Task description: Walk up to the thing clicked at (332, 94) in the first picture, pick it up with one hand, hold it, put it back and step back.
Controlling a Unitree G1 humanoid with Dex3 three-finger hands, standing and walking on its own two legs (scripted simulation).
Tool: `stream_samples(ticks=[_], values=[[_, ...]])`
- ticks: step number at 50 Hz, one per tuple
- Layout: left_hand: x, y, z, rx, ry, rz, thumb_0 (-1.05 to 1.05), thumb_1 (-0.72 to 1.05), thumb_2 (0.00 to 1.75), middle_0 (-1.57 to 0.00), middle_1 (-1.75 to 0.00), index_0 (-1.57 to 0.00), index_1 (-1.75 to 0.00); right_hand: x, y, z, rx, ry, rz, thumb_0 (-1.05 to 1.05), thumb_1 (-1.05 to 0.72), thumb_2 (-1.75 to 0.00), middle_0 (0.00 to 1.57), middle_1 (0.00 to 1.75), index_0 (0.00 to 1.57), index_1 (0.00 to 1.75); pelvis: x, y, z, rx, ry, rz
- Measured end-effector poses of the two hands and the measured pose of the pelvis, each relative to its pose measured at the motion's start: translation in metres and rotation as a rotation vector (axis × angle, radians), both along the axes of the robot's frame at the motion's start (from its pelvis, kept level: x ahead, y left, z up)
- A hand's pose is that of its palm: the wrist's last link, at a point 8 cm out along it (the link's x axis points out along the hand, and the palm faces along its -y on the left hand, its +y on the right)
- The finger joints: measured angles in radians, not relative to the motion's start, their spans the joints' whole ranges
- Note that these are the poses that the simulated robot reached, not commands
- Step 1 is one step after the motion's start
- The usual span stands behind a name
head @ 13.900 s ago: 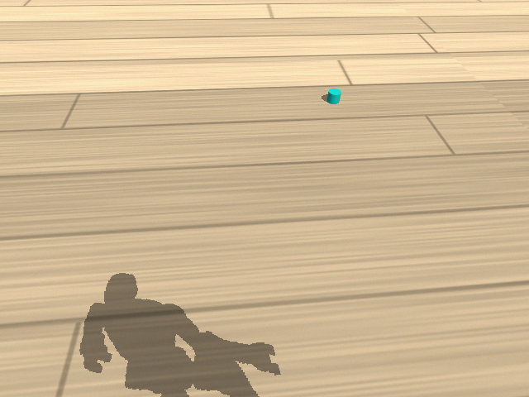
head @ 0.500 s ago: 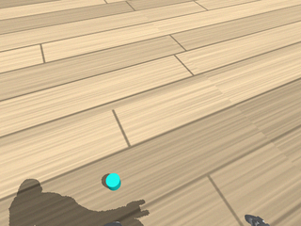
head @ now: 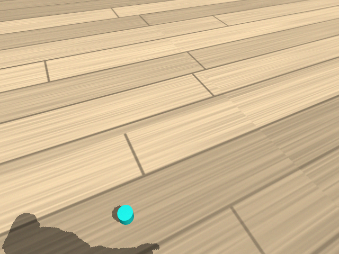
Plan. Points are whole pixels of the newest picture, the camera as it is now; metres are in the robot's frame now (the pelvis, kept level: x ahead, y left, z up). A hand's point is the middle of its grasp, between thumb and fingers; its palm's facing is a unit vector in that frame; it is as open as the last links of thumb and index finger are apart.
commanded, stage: walk up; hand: left
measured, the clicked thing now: (125, 214) +0.46 +0.21 -0.74
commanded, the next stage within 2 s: none
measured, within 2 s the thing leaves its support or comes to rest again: neither
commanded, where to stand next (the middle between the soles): +0.07 -0.03 m, yaw +0 degrees
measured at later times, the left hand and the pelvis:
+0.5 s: hand out of the picture +0.05 +0.25 -0.16, palm faces +0.02 -0.95 -0.32, open 7.4 cm; pelvis +0.01 +0.00 +0.00, yaw +1 degrees
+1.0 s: hand (61, 249) +0.18 +0.28 -0.16, palm faces -0.01 -0.93 -0.36, open 7.4 cm; pelvis +0.11 +0.01 -0.01, yaw +2 degrees
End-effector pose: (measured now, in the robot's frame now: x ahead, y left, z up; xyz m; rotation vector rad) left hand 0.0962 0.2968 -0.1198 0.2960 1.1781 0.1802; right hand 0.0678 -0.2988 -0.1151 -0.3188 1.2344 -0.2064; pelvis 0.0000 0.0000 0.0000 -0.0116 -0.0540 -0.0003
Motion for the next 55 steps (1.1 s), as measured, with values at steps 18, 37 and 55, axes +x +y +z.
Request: stream_samples(ticks=[18,37,55], values=[[-0.046,0.003,-0.005,0.0,0.106,0.059,0.01,0.91,0.9,-0.21,-0.3,-0.2,-0.3,0.018,0.006,-0.001,0.016,-0.007,0.029,0.0,-0.9,-0.9,0.2,0.3,0.2,0.3,0.003,0.0,0.001,-0.002,0.013,0.016],[-0.031,0.014,-0.008,0.031,0.085,0.072,0.01,0.91,0.9,-0.21,-0.3,-0.2,-0.3,0.039,-0.017,-0.008,-0.02,0.02,0.032,0.0,-0.9,-0.9,0.2,0.3,0.2,0.3,0.053,-0.001,-0.012,-0.007,0.015,0.039],[0.122,0.014,-0.008,0.082,-0.035,-0.005,0.01,0.91,0.9,-0.21,-0.3,-0.2,-0.3,0.117,-0.015,-0.023,-0.035,0.011,-0.004,0.0,-0.9,-0.9,0.2,0.3,0.21,0.3,0.118,-0.003,-0.024,0.017,0.006,0.035]])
